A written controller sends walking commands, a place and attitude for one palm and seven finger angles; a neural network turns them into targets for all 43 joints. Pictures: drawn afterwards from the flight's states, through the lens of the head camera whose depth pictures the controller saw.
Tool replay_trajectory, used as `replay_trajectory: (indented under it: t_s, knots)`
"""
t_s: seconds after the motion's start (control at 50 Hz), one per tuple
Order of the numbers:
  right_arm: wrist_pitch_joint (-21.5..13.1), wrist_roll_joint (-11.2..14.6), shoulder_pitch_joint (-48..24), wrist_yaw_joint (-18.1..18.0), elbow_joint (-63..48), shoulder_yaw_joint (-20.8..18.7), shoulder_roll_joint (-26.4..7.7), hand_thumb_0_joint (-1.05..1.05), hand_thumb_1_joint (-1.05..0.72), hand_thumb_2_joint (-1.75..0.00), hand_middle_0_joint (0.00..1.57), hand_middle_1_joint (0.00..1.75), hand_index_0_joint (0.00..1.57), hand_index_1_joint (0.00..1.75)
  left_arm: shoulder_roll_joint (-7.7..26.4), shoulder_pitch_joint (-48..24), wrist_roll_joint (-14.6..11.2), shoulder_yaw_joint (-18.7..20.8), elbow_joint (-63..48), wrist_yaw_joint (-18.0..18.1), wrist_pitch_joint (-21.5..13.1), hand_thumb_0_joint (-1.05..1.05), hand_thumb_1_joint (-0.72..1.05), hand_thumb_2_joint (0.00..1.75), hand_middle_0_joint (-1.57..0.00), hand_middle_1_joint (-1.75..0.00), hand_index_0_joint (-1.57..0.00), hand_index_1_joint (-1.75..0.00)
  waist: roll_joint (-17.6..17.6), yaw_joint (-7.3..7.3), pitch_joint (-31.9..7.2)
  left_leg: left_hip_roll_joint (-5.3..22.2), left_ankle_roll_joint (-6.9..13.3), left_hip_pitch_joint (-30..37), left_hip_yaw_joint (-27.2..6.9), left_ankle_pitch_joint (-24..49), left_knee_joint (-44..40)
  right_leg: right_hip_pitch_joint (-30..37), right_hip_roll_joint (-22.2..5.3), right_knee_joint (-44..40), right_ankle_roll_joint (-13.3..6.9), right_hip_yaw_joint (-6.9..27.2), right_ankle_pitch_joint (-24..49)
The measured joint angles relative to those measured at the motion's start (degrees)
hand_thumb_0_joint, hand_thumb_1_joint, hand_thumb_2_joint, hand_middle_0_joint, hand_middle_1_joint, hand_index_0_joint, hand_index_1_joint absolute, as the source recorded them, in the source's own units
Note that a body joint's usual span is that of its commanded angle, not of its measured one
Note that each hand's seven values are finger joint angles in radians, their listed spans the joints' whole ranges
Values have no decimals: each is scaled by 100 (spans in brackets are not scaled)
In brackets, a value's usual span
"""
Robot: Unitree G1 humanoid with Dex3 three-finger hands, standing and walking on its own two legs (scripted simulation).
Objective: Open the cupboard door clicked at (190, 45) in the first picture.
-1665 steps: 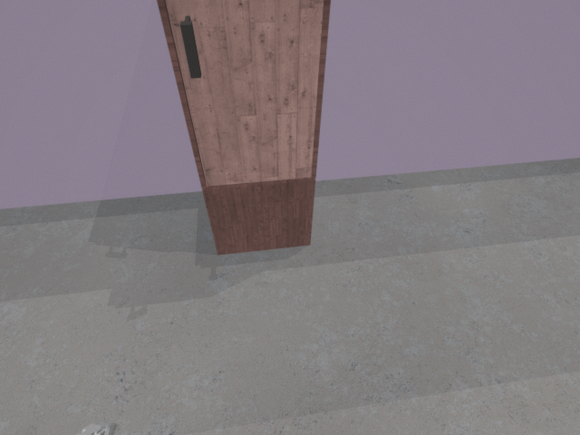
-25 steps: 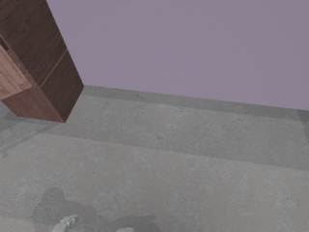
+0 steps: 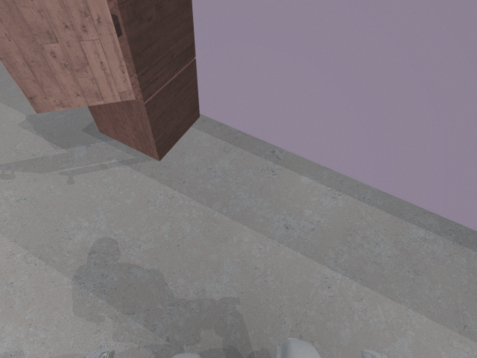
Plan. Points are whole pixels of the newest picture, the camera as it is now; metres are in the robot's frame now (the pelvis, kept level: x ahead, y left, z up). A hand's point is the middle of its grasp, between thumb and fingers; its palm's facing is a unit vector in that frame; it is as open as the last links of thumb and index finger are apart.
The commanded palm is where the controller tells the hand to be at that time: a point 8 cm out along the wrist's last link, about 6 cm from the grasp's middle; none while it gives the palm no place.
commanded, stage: turn to face it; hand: left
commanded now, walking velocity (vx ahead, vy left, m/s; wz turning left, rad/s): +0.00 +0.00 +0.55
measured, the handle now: out of the picture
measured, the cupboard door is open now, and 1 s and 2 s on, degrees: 45 45 45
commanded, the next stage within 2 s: take the last steps up to it in 0.44 s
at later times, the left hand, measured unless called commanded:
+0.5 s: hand out of the picture +0.02 +0.18 -0.18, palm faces +0.30 -0.93 -0.20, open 7.3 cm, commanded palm none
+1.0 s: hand out of the picture -0.02 +0.17 -0.16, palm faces +0.49 -0.85 -0.20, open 7.3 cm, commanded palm none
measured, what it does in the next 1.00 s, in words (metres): steps on the spot, turning left: right foot, then left foot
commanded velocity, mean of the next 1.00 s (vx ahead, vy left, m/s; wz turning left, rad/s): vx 0.14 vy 0.07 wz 0.29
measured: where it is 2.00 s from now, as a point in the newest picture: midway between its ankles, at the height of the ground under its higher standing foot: (158, 305)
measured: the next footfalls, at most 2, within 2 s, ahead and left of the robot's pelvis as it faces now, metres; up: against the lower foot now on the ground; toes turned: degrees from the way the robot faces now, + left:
right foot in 0.18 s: +0.06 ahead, -0.16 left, +0.00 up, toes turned +3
left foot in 0.48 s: +0.05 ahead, +0.10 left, +0.00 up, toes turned +19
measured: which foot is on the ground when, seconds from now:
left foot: down 0.00-0.18, up 0.20-0.46, down 0.48-0.76, up 0.78-1.00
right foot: up 0.00-0.16, down 0.18-0.48, up 0.50-0.76, down 0.78-1.00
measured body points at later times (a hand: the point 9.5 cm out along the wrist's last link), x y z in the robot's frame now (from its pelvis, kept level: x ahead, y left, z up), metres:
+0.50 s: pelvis +0.03 -0.02 -0.01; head +0.07 +0.01 +0.44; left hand +0.00 +0.23 -0.17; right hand +0.19 -0.24 -0.14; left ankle +0.01 +0.09 -0.74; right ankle +0.02 -0.16 -0.73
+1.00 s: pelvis +0.08 +0.02 +0.01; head +0.11 +0.03 +0.46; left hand -0.04 +0.21 -0.14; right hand +0.25 -0.18 -0.14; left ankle +0.07 +0.18 -0.67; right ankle +0.07 -0.14 -0.73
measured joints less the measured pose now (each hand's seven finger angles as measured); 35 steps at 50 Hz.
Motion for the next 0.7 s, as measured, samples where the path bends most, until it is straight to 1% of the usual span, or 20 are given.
replay_trajectory:
  t_s: [0.06,0.12,0.16,0.18,0.2,0.22,0.24,0.28,0.3,0.32,0.36,0.42,0.46,0.48,0.5,0.54,0.58,0.6,0.64,0.7]
  knots:
    - [36,-17,101,10,68,-2,17,0,-90,-90,20,30,20,30,-6,-85,0,0,-104,-8,-35,1,91,90,-20,-30,-20,-30,97,-27,-55,-15,-44,64,-200,98,-177,131,97,-656,-20,42,76]
    - [89,-24,180,19,118,-33,19,0,-90,-90,20,30,20,30,-37,-157,-11,-22,-186,-5,-87,1,91,90,-20,-30,-20,-30,212,-86,-92,-32,-128,26,-420,88,-139,466,248,-1516,-63,28,185]
    - [125,-3,238,22,143,-63,11,1,-90,-90,20,30,20,30,-60,-149,-21,-47,-247,-1,-168,1,91,90,-20,-30,-20,-30,268,-105,-133,-73,-207,-59,-557,2,31,863,336,-2382,-102,-29,597]
    - [141,24,291,30,132,-77,15,1,-90,-90,20,30,20,30,-43,-97,-5,-63,-305,5,-234,1,91,90,-20,-30,-20,-30,214,-93,-200,-155,-238,-165,-572,-90,212,1068,287,-2870,-196,-7,846]
    - [161,46,273,36,154,-106,-24,1,-90,-90,20,30,20,30,-88,-98,22,-69,-296,28,-291,0,91,90,-20,-30,-20,-30,269,-75,-183,-168,-273,-325,-578,-532,636,1063,288,-2842,-296,-46,862]
    - [193,52,249,41,171,-137,-71,1,-90,-90,20,30,20,30,-150,-100,36,-97,-279,47,-314,0,91,90,-20,-30,-20,-30,336,-93,-137,-182,-295,-510,-544,-958,1227,1076,272,-2730,-368,-126,776]
    - [227,51,224,44,195,-162,-111,1,-90,-90,20,30,20,30,-208,-77,41,-125,-267,63,-325,0,91,90,-20,-30,-20,-30,374,-105,-101,-190,-319,-687,-464,-1209,1851,1128,238,-2687,-410,-199,697]
    - [278,48,160,61,246,-182,-157,1,-90,-90,20,30,20,30,-298,7,38,-168,-234,89,-326,0,91,90,-20,-30,-20,-30,381,-120,-50,-136,-388,-943,-259,-1275,2816,1293,166,-2773,-428,-314,649]
    - [293,52,133,71,261,-179,-159,1,-91,-90,20,30,20,30,-327,54,40,-185,-207,94,-321,0,91,90,-20,-30,-20,-30,351,-131,-37,-90,-422,-999,-160,-1244,3039,1375,125,-2849,-422,-366,663]
    - [299,60,109,82,270,-173,-148,1,-91,-90,20,30,20,30,-347,98,49,-196,-174,97,-316,0,91,90,-20,-30,-20,-30,300,-138,-27,-44,-448,-1000,-63,-1227,3073,1450,75,-2921,-411,-415,681]
    - [289,74,68,99,280,-148,-111,1,-91,-90,20,30,20,30,-369,175,67,-211,-103,89,-311,0,91,90,-20,-30,-20,-30,175,-126,-13,36,-477,-865,118,-1238,2680,1566,-35,-3021,-388,-511,695]
    - [239,91,-21,111,290,-85,-56,1,-91,-90,20,30,19,30,-365,285,82,-217,1,57,-332,0,91,90,-20,-30,-20,-30,11,-44,15,76,-460,-491,299,-1130,1599,1634,-176,-2994,-318,-640,630]
    - [173,87,-78,109,276,-36,-32,1,-91,-90,20,30,19,30,-335,383,54,-204,82,40,-329,0,91,90,-20,-30,-21,-30,-53,-6,14,68,-408,-141,366,-620,676,1607,-241,-2809,-245,-725,500]
    - [119,75,-75,116,239,-11,-57,1,-91,-90,20,30,19,30,-330,462,27,-196,105,30,-309,0,91,90,-20,-30,-21,-30,-2,4,-35,130,-317,37,343,-56,206,1531,-219,-2622,-204,-783,392]
    - [59,54,-101,99,232,-11,-34,1,-91,-90,20,30,20,30,-288,481,-4,-182,149,24,-266,0,91,90,-20,-30,-21,-30,-40,2,-45,107,-210,-12,321,129,218,1397,-248,-2295,-148,-748,187]
    - [4,18,-158,59,217,30,58,1,-91,-90,20,30,20,30,-185,444,-10,-144,252,56,-127,0,91,90,-20,-30,-20,-30,-164,68,6,46,-48,-96,330,-120,473,1061,-179,-1405,-128,-431,-485]
    - [-31,-4,-149,-16,201,68,120,0,-91,-90,20,30,20,30,-141,377,-18,-110,377,66,-33,1,91,90,-20,-30,-20,-30,-143,87,-8,42,-3,-67,274,-215,404,770,-30,-723,-142,-226,-630]
    - [-41,-13,-131,-46,201,84,137,0,-91,-90,20,30,20,30,-139,344,-19,-97,415,55,-13,1,91,90,-20,-30,-20,-30,-98,88,-21,45,-5,-34,230,-179,310,680,28,-554,-159,-179,-600]
    - [-58,-28,-75,-72,227,108,153,0,-91,-90,20,30,20,30,-157,306,-7,-80,438,9,-31,1,91,90,-20,-30,-20,-30,15,94,-62,58,-28,45,147,-57,103,616,110,-555,-200,-161,-521]
    - [-62,-38,67,-53,304,113,156,0,-90,-90,20,30,20,30,-215,297,13,-76,408,-65,-120,1,91,90,-20,-30,-20,-30,191,81,-165,65,-39,133,25,39,-92,782,201,-1206,-268,-238,-383]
